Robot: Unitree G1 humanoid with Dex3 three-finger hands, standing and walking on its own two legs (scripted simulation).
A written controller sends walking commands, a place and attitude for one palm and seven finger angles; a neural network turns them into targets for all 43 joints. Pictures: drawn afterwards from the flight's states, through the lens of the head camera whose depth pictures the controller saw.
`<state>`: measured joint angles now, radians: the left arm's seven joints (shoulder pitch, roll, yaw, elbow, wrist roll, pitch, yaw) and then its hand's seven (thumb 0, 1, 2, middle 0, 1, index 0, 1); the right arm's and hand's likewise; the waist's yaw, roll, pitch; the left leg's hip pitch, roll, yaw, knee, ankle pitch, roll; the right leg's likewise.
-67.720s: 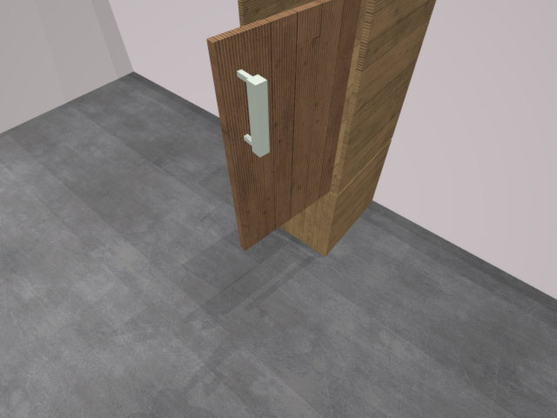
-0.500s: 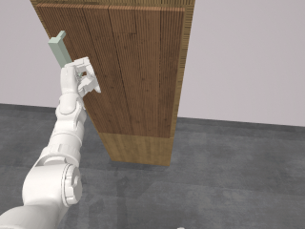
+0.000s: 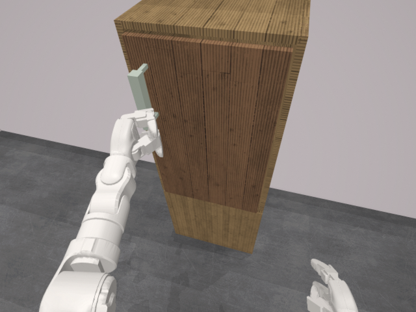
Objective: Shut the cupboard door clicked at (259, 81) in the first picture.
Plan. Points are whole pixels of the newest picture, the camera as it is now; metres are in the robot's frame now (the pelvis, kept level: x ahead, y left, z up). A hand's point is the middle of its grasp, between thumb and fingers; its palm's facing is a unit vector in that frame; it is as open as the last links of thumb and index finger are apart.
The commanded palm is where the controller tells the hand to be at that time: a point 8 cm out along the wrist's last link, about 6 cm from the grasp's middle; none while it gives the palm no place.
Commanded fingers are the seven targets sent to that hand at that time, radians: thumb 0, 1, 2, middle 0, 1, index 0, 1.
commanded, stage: draw the hand back to the body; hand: left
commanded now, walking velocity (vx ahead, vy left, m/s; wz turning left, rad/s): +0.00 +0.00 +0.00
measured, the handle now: (146, 98) +0.56 +0.18 +0.12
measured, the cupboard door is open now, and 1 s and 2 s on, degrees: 0 0 0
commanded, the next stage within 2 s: step back with the hand held close in 1.46 s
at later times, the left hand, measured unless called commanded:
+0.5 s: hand (100, 179) +0.29 +0.19 +0.15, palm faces +0.13 -0.97 -0.18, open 3.1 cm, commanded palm +0.25 +0.24 +0.16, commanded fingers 0.00 0.90 0.90 -0.97 -1.14 -0.97 -1.14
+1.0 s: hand (22, 218) +0.21 +0.27 +0.17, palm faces +0.41 -0.83 -0.37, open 5.5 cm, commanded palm +0.16 +0.31 +0.19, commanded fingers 0.00 0.90 0.90 -0.28 -0.39 -0.28 -0.39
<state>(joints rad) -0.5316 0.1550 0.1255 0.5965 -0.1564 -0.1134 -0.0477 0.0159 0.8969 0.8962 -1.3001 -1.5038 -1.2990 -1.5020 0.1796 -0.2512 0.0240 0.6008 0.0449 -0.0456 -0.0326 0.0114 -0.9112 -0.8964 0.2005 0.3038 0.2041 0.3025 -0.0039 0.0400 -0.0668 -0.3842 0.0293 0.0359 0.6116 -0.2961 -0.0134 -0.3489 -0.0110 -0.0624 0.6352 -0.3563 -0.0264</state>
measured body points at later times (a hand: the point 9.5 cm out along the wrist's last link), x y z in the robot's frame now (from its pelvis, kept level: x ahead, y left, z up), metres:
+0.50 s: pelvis -0.01 +0.01 +0.01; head -0.03 -0.01 +0.46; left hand +0.28 +0.24 +0.16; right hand +0.17 -0.22 -0.08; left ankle +0.01 +0.13 -0.73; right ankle -0.02 -0.10 -0.73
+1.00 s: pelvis +0.01 +0.02 +0.02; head -0.02 -0.01 +0.47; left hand +0.19 +0.31 +0.19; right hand +0.19 -0.19 -0.07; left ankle +0.01 +0.13 -0.73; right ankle -0.02 -0.10 -0.73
